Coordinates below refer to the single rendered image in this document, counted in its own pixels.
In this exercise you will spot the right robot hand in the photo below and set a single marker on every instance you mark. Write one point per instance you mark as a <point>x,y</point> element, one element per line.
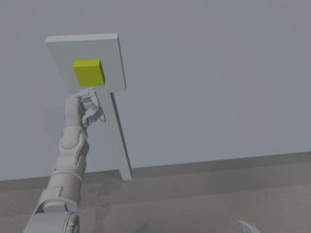
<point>246,227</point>

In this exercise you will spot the robot left forearm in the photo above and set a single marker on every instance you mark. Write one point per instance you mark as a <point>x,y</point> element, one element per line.
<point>63,191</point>

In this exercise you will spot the panel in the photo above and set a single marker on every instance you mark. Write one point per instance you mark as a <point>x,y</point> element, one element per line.
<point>67,49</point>

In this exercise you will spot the left robot upper arm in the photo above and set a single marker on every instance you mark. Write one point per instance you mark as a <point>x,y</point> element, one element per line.
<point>55,222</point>

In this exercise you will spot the button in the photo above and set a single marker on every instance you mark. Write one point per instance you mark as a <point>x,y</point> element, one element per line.
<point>89,72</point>

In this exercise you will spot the left robot hand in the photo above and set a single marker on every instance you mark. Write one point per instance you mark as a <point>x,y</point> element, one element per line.
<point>76,114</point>

